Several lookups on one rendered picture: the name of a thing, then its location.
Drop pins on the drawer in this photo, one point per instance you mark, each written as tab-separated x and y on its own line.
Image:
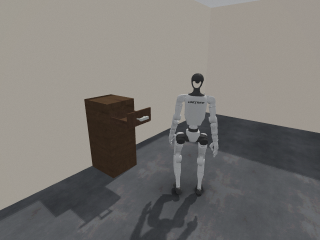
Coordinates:
127	118

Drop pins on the robot left upper arm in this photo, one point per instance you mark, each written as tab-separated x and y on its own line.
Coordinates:
178	106

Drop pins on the robot right hand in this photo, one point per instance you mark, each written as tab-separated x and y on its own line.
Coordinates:
216	147

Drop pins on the handle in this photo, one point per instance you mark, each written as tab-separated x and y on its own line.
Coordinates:
143	118

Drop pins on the left robot shin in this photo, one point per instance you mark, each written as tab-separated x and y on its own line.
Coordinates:
177	171

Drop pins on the robot left forearm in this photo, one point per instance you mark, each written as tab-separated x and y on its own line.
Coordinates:
174	125

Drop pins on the robot right upper arm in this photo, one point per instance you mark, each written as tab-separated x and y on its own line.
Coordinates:
212	108

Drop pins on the robot torso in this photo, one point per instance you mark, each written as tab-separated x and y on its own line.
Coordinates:
194	113

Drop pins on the robot right forearm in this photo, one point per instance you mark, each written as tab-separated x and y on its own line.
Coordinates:
214	131

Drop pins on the cabinet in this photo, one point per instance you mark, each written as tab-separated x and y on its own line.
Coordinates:
113	149

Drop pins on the robot left hand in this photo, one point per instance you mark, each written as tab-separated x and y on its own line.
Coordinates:
171	137

